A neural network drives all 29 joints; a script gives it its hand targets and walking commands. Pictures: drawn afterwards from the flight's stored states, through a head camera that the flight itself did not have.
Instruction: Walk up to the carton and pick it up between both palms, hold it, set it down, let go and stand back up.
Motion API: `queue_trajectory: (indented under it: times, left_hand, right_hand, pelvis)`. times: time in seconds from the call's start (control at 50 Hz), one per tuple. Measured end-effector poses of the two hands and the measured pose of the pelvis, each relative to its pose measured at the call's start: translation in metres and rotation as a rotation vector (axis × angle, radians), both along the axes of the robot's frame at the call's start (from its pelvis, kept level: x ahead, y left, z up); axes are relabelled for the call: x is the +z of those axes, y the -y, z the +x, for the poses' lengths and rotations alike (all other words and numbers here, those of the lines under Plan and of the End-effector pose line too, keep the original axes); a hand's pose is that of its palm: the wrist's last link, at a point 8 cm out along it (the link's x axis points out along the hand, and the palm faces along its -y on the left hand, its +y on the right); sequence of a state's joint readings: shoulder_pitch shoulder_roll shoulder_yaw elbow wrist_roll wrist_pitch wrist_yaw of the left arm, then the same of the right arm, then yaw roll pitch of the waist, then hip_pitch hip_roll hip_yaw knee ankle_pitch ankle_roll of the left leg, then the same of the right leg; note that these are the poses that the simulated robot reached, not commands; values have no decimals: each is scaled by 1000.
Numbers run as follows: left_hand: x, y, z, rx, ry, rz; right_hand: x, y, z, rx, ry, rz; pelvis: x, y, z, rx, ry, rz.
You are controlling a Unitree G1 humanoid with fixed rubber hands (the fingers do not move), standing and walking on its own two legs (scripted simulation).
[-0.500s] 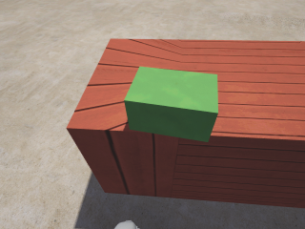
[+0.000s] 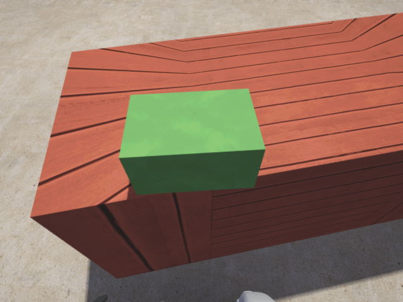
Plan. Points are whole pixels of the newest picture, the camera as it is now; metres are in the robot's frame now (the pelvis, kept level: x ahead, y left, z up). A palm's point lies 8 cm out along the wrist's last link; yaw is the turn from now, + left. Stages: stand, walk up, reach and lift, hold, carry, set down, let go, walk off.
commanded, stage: walk up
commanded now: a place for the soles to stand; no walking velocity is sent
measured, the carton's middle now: (192, 141) +0.46 +0.04 +0.01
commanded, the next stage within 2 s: reach and lift in 1.94 s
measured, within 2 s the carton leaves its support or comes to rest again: neither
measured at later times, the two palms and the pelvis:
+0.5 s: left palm out of the picture +0.11 +0.24 -0.11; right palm out of the picture +0.07 -0.26 -0.11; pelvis +0.02 -0.01 +0.02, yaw -3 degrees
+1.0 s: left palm out of the picture +0.09 +0.27 -0.10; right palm out of the picture +0.02 -0.25 -0.12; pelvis +0.02 +0.02 +0.02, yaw -6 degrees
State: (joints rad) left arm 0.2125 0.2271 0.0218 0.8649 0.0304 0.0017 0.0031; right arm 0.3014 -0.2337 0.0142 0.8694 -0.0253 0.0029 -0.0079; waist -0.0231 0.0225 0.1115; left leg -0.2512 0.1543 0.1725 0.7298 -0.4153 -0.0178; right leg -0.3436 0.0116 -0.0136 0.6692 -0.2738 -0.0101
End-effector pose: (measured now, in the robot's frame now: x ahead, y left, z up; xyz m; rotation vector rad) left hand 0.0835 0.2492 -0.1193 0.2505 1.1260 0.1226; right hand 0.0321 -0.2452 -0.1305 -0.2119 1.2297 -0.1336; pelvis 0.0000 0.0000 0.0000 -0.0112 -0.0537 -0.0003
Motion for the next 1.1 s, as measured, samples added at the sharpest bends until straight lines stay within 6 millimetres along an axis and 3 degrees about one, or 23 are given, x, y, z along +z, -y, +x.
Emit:
queue_trajectory:
  times: [0.2,0.38,0.76,0.9,1.1]
  left_hand:
    - [11,19,45,-44,31,-29]
    - [11,15,42,-40,-1,-21]
    - [11,9,0,-34,-121,6]
    - [15,-4,4,-43,-83,36]
    - [12,-35,24,-107,-53,62]
  right_hand:
    - [11,-4,36,5,59,28]
    - [17,6,44,-5,71,13]
    - [12,12,7,-45,-30,11]
    - [7,12,-10,-59,-107,-17]
    - [10,-10,-22,-120,-100,-32]
  pelvis:
    - [11,2,21,-23,-22,27]
    - [14,6,26,-36,-15,31]
    - [19,7,25,-75,-25,31]
    - [17,-7,23,-86,-36,22]
    - [14,-31,19,-131,-28,42]
